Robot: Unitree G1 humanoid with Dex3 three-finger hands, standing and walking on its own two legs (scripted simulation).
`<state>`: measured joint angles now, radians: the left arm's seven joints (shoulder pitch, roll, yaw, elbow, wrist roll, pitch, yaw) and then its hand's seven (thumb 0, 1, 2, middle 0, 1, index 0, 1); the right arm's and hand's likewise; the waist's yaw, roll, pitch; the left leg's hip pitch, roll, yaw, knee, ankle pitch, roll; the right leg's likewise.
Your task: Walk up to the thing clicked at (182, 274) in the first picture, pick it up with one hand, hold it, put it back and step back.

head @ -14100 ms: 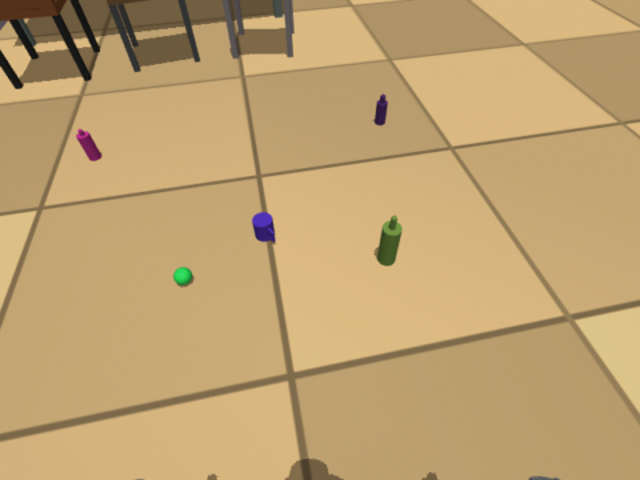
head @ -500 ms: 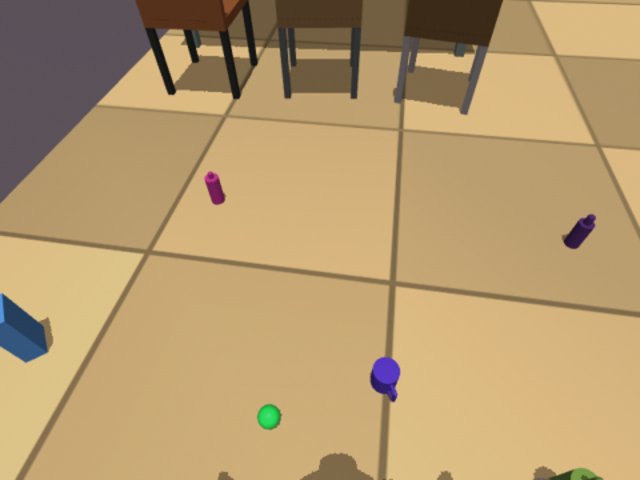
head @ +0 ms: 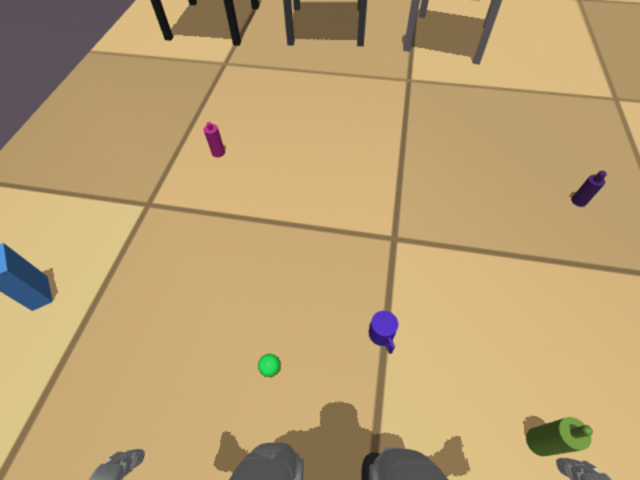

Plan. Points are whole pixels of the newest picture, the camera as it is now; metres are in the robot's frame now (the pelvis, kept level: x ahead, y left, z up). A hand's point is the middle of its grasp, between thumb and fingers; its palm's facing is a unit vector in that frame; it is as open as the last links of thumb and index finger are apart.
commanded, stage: walk up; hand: left
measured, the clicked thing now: (269, 365) +0.43 +0.20 -0.73
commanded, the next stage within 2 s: stand in 1.70 s
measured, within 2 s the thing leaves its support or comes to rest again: neither
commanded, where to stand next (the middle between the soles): +0.04 +0.01 m, yaw -1 degrees
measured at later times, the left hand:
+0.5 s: hand out of the picture +0.09 +0.26 -0.14, palm faces -0.01 -0.93 -0.36, open 7.3 cm
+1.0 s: hand (169, 475) +0.12 +0.23 -0.14, palm faces -0.05 -0.94 -0.34, open 7.3 cm
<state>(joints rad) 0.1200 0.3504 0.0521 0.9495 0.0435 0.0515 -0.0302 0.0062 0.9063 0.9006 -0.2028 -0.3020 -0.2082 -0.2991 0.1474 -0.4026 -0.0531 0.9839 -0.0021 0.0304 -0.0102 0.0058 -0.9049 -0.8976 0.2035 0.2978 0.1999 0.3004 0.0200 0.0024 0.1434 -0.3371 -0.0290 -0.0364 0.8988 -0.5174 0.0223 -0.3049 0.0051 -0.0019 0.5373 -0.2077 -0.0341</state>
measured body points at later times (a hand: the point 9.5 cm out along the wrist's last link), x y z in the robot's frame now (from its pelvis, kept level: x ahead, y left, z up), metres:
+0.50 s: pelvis +0.01 +0.00 +0.01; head +0.01 -0.01 +0.46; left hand +0.09 +0.31 -0.11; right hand +0.11 -0.29 -0.12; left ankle -0.03 +0.12 -0.73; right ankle +0.01 -0.13 -0.73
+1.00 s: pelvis +0.02 -0.01 +0.01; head +0.03 -0.01 +0.46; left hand +0.12 +0.28 -0.12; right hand +0.08 -0.32 -0.12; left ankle -0.03 +0.12 -0.73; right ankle +0.01 -0.13 -0.73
